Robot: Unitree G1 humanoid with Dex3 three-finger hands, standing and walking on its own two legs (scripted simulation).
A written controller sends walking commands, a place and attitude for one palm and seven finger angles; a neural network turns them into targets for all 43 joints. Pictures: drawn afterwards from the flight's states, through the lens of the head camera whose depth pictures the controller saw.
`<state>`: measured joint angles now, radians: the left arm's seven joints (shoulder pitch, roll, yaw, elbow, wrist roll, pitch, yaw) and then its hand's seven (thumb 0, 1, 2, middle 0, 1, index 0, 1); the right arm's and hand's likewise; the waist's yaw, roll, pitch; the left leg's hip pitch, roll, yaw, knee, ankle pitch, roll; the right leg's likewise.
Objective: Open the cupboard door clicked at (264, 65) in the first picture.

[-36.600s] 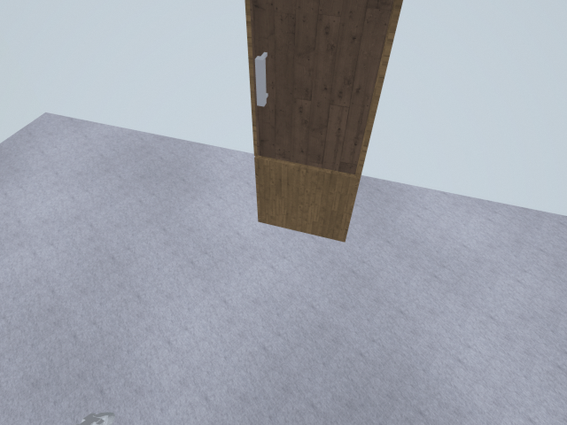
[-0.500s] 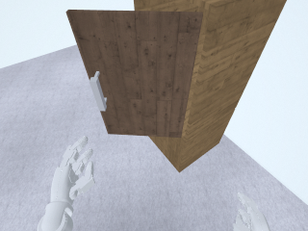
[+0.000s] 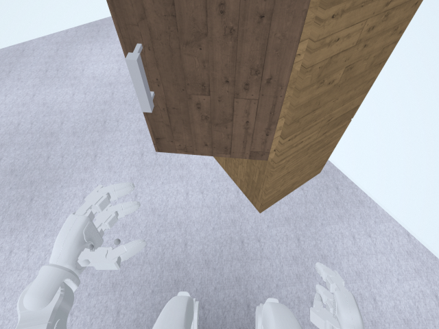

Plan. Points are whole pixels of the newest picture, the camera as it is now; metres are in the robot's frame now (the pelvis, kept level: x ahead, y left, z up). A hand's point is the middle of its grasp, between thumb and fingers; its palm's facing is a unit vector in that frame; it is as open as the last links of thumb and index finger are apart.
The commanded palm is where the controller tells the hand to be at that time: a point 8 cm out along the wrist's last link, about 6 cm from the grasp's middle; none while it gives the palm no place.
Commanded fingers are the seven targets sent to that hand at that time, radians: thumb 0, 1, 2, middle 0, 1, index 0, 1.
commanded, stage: raise the hand with hooked fingers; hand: left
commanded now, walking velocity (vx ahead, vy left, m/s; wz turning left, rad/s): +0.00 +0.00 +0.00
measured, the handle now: (143, 79) +0.62 +0.21 +0.06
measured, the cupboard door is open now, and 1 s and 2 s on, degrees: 50 50 50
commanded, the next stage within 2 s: move the hooked fingers beside the handle in 1.34 s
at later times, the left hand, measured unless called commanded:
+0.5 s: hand (67, 211) +0.28 +0.26 +0.08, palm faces +0.01 -1.00 -0.07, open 13.4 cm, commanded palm +0.26 +0.31 +0.07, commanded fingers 0.00 -0.50 0.30 -0.30 -1.20 -0.30 -1.20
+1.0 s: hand (63, 193) +0.31 +0.27 +0.08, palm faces -0.07 -1.00 -0.03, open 14.0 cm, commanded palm +0.29 +0.33 +0.09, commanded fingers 0.00 -0.50 0.30 -0.30 -1.20 -0.30 -1.20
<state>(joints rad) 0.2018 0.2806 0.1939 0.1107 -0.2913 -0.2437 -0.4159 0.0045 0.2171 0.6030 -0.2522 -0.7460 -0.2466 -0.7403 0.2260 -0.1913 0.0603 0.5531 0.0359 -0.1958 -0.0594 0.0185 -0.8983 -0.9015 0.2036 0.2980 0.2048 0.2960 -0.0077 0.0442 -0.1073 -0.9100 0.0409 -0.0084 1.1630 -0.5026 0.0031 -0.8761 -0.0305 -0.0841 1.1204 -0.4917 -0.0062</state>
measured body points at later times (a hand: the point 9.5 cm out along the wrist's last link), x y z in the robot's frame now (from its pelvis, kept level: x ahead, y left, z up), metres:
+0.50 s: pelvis +0.02 +0.01 +0.02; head +0.09 +0.03 +0.46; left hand +0.28 +0.31 +0.09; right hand +0.20 -0.23 -0.05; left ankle +0.04 +0.12 -0.65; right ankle +0.03 -0.12 -0.65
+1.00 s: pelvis +0.02 +0.01 +0.03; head +0.09 +0.02 +0.47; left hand +0.31 +0.33 +0.09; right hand +0.17 -0.25 -0.06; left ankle +0.04 +0.12 -0.65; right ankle +0.03 -0.12 -0.65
